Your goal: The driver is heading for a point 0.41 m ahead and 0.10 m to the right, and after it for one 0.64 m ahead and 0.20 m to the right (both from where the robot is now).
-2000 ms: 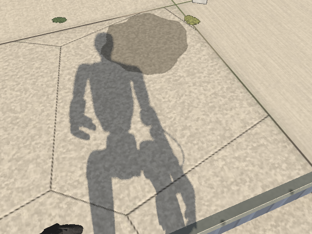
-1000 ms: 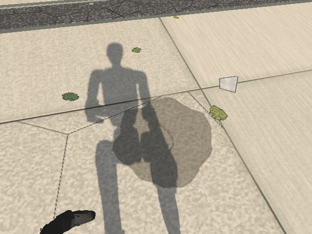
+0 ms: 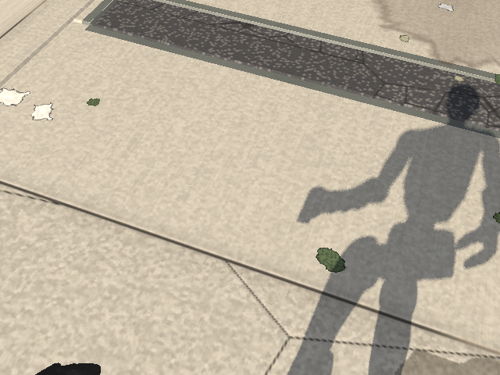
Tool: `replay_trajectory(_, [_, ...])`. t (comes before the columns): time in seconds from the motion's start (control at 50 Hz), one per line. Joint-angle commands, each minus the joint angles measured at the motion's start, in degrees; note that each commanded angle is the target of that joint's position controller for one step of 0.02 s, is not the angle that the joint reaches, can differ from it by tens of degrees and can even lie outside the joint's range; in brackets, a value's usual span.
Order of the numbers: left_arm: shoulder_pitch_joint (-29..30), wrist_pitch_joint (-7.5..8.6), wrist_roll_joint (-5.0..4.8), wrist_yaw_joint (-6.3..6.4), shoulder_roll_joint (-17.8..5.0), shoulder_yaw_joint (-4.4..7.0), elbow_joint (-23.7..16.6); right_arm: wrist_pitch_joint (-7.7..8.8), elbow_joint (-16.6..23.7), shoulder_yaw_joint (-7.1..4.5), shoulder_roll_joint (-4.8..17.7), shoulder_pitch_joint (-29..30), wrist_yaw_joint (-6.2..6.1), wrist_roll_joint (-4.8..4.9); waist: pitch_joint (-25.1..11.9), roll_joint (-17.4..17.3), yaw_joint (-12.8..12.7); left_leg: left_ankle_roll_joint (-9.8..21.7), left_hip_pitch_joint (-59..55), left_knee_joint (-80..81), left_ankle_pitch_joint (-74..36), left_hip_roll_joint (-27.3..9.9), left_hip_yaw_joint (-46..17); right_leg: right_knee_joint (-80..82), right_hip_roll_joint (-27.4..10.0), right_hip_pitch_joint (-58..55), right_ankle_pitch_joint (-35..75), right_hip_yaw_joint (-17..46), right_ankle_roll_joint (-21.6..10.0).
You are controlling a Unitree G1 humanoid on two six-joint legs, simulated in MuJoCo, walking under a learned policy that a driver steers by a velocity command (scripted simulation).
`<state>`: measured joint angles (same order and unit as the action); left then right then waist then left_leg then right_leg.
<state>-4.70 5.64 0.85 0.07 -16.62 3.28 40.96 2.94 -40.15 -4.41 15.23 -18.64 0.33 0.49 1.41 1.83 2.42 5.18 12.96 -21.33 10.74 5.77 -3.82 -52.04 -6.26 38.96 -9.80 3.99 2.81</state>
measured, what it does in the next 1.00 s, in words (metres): walks ahead, turning right: right foot, then left foot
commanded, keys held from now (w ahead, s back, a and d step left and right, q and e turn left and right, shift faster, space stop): w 0.28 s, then e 0.72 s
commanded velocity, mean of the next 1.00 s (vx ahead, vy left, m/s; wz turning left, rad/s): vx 0.25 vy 0.00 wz -0.19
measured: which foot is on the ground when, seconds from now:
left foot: down 0.00-0.24, up 0.26-0.64, down 0.66-1.00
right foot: up 0.00-0.20, down 0.22-0.66, up 0.68-1.00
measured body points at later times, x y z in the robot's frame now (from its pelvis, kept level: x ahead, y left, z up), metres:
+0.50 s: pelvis +0.25 -0.06 +0.00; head +0.30 -0.07 +0.45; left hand +0.30 +0.22 -0.12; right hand +0.45 -0.31 -0.09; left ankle +0.35 +0.10 -0.69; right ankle +0.25 -0.15 -0.74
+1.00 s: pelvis +0.33 -0.05 -0.01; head +0.37 -0.07 +0.44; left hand +0.56 +0.17 -0.10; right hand +0.40 -0.36 -0.11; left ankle +0.41 +0.07 -0.74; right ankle +0.31 -0.17 -0.72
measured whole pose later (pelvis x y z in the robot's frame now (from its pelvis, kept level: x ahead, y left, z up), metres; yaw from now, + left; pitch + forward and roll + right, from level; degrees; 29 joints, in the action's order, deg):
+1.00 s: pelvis +0.33 -0.05 -0.01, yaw -17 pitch +2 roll +1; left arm -9.7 -3.9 -0.8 -0.1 -16.9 4.3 37.6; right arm -0.2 -39.9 -4.4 15.5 -7.7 -2.0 -0.3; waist 2.1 0.3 0.8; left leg -0.5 18.8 -26.4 9.4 -4.3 7.0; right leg -46.0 -2.7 25.7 -20.3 -0.7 2.6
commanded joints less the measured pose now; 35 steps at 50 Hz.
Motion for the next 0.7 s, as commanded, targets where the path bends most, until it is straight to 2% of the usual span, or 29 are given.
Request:
replay_trajectory(0.02, [2.49,0.35,-0.12,-0.5,-1.53,-0.17,-2.83,1.18,3.91,-2.19,8.56,2.46,-0.83,0.33,-2.92,-5.91,-0.3,8.74,3.78,7.13,-11.81,-11.34,-7.07,12.03,2.41,-7.72,13.2,-2.39,0.51])
replay_trajectory(0.08, [6.88,0.79,-1.22,-1.29,-2.64,-0.02,-4.13,1.31,2.0,-2.15,8.93,-1.33,-0.57,0.57,-1.67,-7.07,2.01,8.11,0.77,5.9,-6.33,-13.46,-9.5,17.71,3.56,-8.87,15.48,-2.1,-0.52])
replay_trajectory(0.12, [8.21,1.21,-1.29,-1.78,-4.08,0.49,-5.07,1.26,1.26,-2.17,9.02,-2.61,-0.47,0.6,-1.0,-7.41,2.27,7.6,-3.24,3.44,-5.69,-15.53,-12.16,20.44,3.91,-8.0,11.75,-1.86,-2.17])
replay_trajectory(0.16, [6.73,1.57,-1.3,-2.13,-5.0,1.01,-5.21,0.91,0.97,-2.26,9.22,-2.48,-0.5,0.49,-0.97,-8.83,1.09,6.62,-6.2,0.9,-8.31,-16.87,-14.23,22.26,4.56,-9.74,6.87,-2.56,-4.03])
replay_trajectory(0.18, [3.91,1.73,-1.23,-2.14,-5.33,1.38,-4.58,0.66,1.06,-2.19,8.99,-1.74,-0.54,0.5,-1.63,-9.29,-0.73,5.72,-6.76,-1.63,-12.45,-16.24,-13.98,24.16,5.4,-13.38,5.99,-3.81,-5.19])
replay_trajectory(0.2, [-1.39,1.9,-0.74,-1.92,-6.72,2.25,-3.18,0.58,1.39,-1.78,7.78,-1.3,-0.58,0.38,-4.64,-8.79,-3.29,4.32,-6.37,-7.68,-20.09,-13.56,-12.26,25.07,5.93,-21.02,6.41,-4.37,-6.85])
replay_trajectory(0.22, [-9.92,2.12,0.04,-1.59,-9.55,3.14,-2.22,0.69,2.49,-0.8,5.58,-0.66,-0.65,-0.16,-11.88,-5.0,-7.13,1.97,-0.92,-21.33,-17.44,-10.2,-8.7,23.36,-1.17,-34.25,9.59,2.56,-10.5])
replay_trajectory(0.24, [-17.57,1.65,0.74,-1.5,-14.64,4.6,-0.51,1.48,2.83,0.13,2.61,-7.97,-0.93,0.9,-20.32,10.25,-6.55,-3.23,19.65,-43.46,0.55,-1.89,-2.16,26.25,-13.32,-55.66,1.18,25.8,-20.28])
replay_trajectory(0.26, [-20.07,1.25,-1.0,-2.05,-10.86,3.75,0.78,2.04,2.7,0.08,4.84,-7.41,-0.93,0.98,-20.64,14.47,-7.71,-3.98,30.15,-51.42,22.09,-1.18,-5.58,34.34,-16.34,-58.61,-11.72,40.6,-22.08])
replay_trajectory(0.28, [-17.09,0.84,-1.64,-1.79,-7.52,2.71,0.48,2.07,3.31,-0.87,8.38,-1.9,-0.74,1.67,-12.06,8.08,-8.28,-3.58,35.06,-55.57,18.55,-4.58,-6.23,35.06,-14.92,-52.66,-17.49,34.21,-19.33])
replay_trajectory(0.3, [-12.85,0.27,-1.03,-1.62,-6.37,2.01,-0.51,2.07,4.53,-0.59,8.07,3.05,-0.82,0.79,-6.82,3.56,-7.08,-3.58,33.91,-54.21,13.98,-7.17,-3.05,35.46,-12.42,-44.3,-9.39,26.85,-17.71])
replay_trajectory(0.32, [-9.57,-0.02,-0.55,-1.78,-5.13,1.4,-0.83,2.09,5.27,-0.67,7.34,5.65,-0.97,-0.48,-2.64,1.36,-5.29,-3.92,31.65,-50.36,11.5,-8.51,-1.67,36.05,-9.98,-36.48,3.81,21.28,-17.32])
replay_trajectory(0.34, [-7.82,0.1,-0.26,-1.78,-4.13,0.9,-1.23,1.99,5.33,-0.9,6.79,4.97,-1.11,-1.19,-2.47,2.0,-3.19,-4.46,27.45,-47.0,10.34,-9.83,-1.42,35.86,-8.07,-32.22,17.29,17.04,-16.73])
replay_trajectory(0.38, [-6.99,0.26,-0.36,-1.65,-3.74,0.65,-0.47,1.61,4.59,-0.38,4.28,2.52,-1.25,-1.46,-4.43,3.22,-1.08,-6.12,21.97,-40.76,10.14,-9.61,0.08,35.29,-5.37,-29.05,35.49,10.9,-16.74])
replay_trajectory(0.42, [-7.26,-0.11,-0.57,-0.88,-6.44,1.51,0.51,1.47,4.76,0.25,2.61,3.7,-1.62,-1.41,-5.85,3.52,-0.87,-7.47,19.48,-32.65,6.99,-8.2,1.47,34.86,-4.19,-28.1,43.71,7.15,-16.95])
replay_trajectory(0.46, [-8.04,-1.21,-1.44,-0.1,-8.92,2.48,1.06,1.12,4.96,0.59,2.23,6.59,-1.77,-1.2,-7.15,3.83,-1.72,-7.94,16.26,-25.62,0.8,-6.61,1.91,34.01,-2.9,-27.18,42.31,5.23,-15.9])
replay_trajectory(0.48, [-8.79,-1.8,-1.85,0.2,-9.3,2.71,1.34,0.87,5.08,0.51,2.56,8.12,-1.8,-1.0,-7.58,4.08,-2.28,-8.13,15.14,-22.81,-2.19,-5.84,1.76,33.58,-2.52,-27.11,40.02,5.22,-15.32])
replay_trajectory(0.56, [-11.14,-3.93,-2.65,1.07,-8.83,2.96,1.81,0.33,6.51,0.12,3.6,13.97,-1.42,-0.5,-7.12,4.94,-4.12,-8.1,13.23,-14.17,-4.85,-4.01,0.14,30.69,-2.69,-28.29,28.12,9.51,-13.85])
replay_trajectory(0.6, [-10.21,-4.69,-2.7,1.49,-8.61,3.1,0.95,0.79,6.61,-0.51,4.76,13.57,-1.06,-0.49,-6.94,5.52,-3.21,-7.24,10.45,-8.89,-4.63,-3.71,-0.71,28.16,-2.51,-28.76,21.22,13.24,-12.8])
replay_trajectory(0.62, [-8.44,-4.94,-2.79,1.67,-8.31,3.09,0.12,1.22,6.11,-0.82,4.97,11.77,-0.92,-0.58,-6.9,5.41,-1.57,-6.32,6.71,-3.78,-8.21,-3.79,-0.33,25.84,-1.26,-27.89,17.78,14.07,-11.55])
replay_trajectory(0.64, [-8.28,-4.95,-2.58,1.71,-6.77,2.75,-0.62,1.68,5.85,-1.29,6.21,10.08,-1.09,-1.17,-7.86,4.16,-0.9,-4.61,0.76,0.05,-14.95,-6.54,-1.11,22.04,1.34,-25.52,13.02,13.77,-9.33])
replay_trajectory(0.66, [-8.4,-4.65,-1.4,1.61,-3.36,1.72,-2.24,1.73,6.16,-2.15,10.09,6.62,-1.88,-2.41,-12.64,-3.41,-0.6,-0.26,-10.39,-2.21,-32.0,-17.74,-9.16,10.58,5.41,-18.39,0.7,9.87,-6.34])
replay_trajectory(0.68, [-16.9,-4.17,-0.48,1.29,-0.6,0.87,-1.81,0.75,6.73,-2.16,11.12,6.03,-2.3,-3.09,-16.18,-16.71,-4.01,8.97,-20.75,-5.64,-51.37,-30.53,-21.19,-2.34,12.16,-5.77,-31.97,4.19,-3.05])
replay_trajectory(0.7, [-18.66,-4.32,-1.3,1.06,-5.62,1.69,-1.52,0.01,5.78,-2.15,9.59,4.48,-1.99,-1.98,-19.3,-17.91,-3.11,13.32,-19.6,-2.92,-41.63,-33.8,-27.5,-11.98,8.97,-2.08,-32.25,2.87,-1.07])
Velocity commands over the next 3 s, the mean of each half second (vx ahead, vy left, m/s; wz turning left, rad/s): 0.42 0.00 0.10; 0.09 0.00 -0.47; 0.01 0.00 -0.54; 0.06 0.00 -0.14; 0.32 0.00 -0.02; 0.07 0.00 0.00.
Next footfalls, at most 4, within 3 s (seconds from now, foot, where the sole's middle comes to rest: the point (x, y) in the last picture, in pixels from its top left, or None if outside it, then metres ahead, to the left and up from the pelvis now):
0.22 right None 0.29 -0.15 -0.78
0.66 left None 0.45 0.07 -0.78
1.06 right None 0.34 -0.18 -0.78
1.54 left None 0.43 -0.01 -0.78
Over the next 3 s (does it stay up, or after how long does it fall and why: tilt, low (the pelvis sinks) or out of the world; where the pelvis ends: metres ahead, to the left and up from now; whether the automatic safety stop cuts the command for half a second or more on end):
stays up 0.54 -0.25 -0.01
